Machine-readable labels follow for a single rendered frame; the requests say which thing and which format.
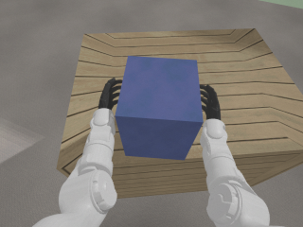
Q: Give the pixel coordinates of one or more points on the left robot upper arm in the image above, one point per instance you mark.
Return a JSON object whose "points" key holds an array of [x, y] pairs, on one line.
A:
{"points": [[84, 201]]}

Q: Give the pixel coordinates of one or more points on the left robot hand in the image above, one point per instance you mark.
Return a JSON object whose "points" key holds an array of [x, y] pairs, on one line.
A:
{"points": [[106, 99]]}

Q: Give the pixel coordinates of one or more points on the pedestal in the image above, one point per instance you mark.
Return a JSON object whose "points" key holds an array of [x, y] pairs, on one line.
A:
{"points": [[261, 107]]}

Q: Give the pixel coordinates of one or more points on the robot right forearm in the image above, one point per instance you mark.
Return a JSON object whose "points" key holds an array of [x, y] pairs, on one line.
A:
{"points": [[219, 163]]}

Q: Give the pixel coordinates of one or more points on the carton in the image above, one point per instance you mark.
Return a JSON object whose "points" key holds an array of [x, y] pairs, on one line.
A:
{"points": [[159, 110]]}

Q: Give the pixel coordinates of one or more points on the robot left forearm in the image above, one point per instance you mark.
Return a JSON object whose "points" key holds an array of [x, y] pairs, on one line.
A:
{"points": [[99, 146]]}

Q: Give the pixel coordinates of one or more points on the right robot upper arm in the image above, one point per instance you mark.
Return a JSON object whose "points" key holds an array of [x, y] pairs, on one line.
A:
{"points": [[231, 206]]}

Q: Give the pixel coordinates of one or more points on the right robot hand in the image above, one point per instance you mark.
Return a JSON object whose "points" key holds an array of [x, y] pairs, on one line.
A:
{"points": [[212, 108]]}

